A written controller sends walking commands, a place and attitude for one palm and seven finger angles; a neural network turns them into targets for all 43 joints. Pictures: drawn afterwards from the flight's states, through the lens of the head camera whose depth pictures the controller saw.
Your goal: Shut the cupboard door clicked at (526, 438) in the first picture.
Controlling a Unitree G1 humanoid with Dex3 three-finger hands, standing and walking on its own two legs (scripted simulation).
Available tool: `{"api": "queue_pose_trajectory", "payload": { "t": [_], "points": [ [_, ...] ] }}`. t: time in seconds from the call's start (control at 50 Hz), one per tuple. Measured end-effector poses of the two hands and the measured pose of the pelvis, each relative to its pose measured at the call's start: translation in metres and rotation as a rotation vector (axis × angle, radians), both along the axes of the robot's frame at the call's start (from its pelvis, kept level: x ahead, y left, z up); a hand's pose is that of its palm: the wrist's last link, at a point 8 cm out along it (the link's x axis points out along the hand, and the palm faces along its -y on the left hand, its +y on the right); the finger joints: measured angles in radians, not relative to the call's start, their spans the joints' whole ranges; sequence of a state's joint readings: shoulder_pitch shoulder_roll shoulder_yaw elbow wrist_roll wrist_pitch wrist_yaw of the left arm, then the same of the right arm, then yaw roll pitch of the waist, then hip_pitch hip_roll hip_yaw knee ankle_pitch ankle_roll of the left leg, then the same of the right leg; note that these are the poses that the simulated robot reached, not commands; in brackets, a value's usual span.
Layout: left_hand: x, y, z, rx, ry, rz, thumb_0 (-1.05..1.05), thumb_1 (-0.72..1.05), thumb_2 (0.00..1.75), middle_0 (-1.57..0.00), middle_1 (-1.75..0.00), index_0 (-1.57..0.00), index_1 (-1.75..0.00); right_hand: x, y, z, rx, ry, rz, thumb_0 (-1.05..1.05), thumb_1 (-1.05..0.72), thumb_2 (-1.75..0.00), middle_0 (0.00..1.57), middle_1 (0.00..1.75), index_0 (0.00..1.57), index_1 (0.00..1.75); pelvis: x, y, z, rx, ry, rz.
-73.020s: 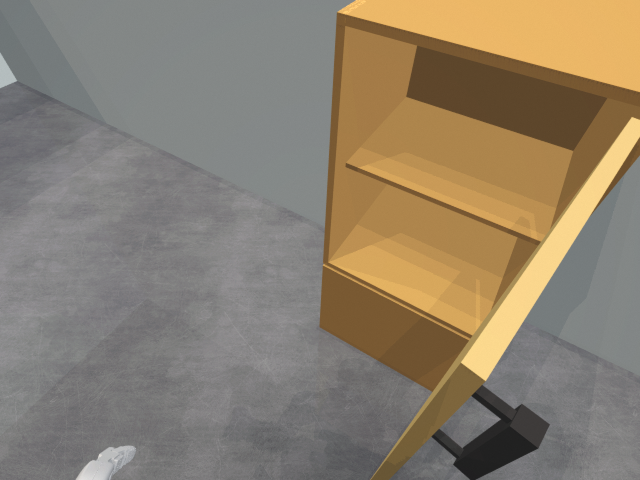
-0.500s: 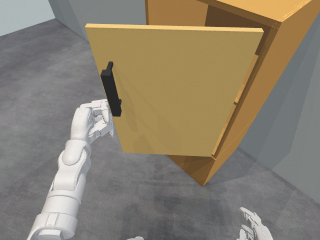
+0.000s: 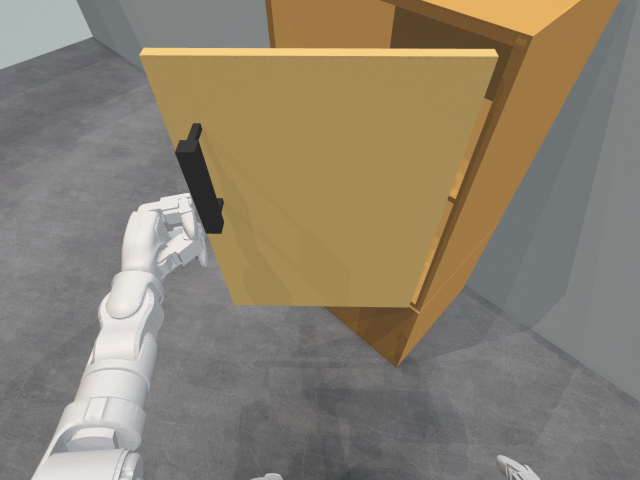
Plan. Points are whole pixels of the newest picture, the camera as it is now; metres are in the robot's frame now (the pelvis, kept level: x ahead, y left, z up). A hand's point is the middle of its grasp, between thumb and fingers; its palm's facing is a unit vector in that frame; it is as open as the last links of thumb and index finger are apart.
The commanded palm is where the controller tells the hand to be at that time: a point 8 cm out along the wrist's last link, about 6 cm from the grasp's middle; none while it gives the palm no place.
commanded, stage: bring the fist close to the handle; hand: left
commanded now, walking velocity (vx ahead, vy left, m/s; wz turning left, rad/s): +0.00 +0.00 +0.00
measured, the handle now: (205, 181) +0.49 +0.18 +0.09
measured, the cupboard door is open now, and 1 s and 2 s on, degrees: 42 30 21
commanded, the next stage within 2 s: push the door shut along its arc in 0.04 s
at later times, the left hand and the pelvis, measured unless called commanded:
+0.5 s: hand (206, 211) +0.43 +0.17 +0.09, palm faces -0.07 -1.00 -0.02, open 3.2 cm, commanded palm +0.42 +0.21 +0.09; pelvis +0.00 +0.01 -0.01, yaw +1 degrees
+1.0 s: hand (224, 183) +0.48 +0.15 +0.09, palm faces -0.19 -0.98 -0.03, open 3.6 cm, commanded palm +0.48 +0.19 +0.09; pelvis -0.01 +0.02 -0.02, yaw +1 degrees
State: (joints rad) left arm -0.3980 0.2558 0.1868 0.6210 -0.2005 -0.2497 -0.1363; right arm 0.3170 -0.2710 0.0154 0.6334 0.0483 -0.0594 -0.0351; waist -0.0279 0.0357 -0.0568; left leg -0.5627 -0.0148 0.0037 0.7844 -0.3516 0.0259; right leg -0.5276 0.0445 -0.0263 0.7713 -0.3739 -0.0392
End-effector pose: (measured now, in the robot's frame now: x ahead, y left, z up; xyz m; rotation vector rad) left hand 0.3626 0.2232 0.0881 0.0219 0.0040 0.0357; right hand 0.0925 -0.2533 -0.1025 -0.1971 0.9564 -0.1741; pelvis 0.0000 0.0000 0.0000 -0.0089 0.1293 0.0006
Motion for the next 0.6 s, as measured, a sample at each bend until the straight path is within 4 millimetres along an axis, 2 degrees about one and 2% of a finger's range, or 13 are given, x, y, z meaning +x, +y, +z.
{"api": "queue_pose_trajectory", "payload": {
  "t": [0.14,0.3,0.42,0.6],
  "points": [
    [0.007,-0.006,0.008,-0.001,-0.039,-0.036,0.02,0.90,0.90,-1.31,-1.50,-1.30,-1.50,0.013,0.001,0.002,-0.013,-0.034,0.014,0.01,-0.90,-0.89,0.20,0.30,0.20,0.30,-0.004,0.001,-0.002,-0.004,0.004,0.011],
    [0.026,-0.006,0.001,0.000,0.023,-0.054,0.02,0.90,0.90,-1.31,-1.50,-1.30,-1.50,0.018,0.009,0.004,-0.006,-0.058,0.015,0.00,-0.90,-0.89,0.20,0.30,0.20,0.30,-0.005,0.005,-0.003,-0.005,0.016,0.008],
    [0.042,-0.001,0.004,0.004,0.003,-0.083,0.04,0.89,0.92,-1.30,-1.50,-1.30,-1.50,0.005,0.012,-0.004,-0.008,-0.004,0.010,0.00,-0.90,-0.89,0.20,0.30,0.20,0.30,-0.004,0.009,-0.006,-0.010,0.037,0.011],
    [0.065,-0.001,0.004,0.002,0.017,-0.130,0.04,0.93,0.96,-1.30,-1.50,-1.30,-1.50,-0.027,0.012,-0.014,-0.019,0.104,-0.020,0.00,-0.90,-0.89,0.20,0.30,0.21,0.30,-0.003,0.015,-0.010,-0.018,0.069,0.017]
  ]
}}
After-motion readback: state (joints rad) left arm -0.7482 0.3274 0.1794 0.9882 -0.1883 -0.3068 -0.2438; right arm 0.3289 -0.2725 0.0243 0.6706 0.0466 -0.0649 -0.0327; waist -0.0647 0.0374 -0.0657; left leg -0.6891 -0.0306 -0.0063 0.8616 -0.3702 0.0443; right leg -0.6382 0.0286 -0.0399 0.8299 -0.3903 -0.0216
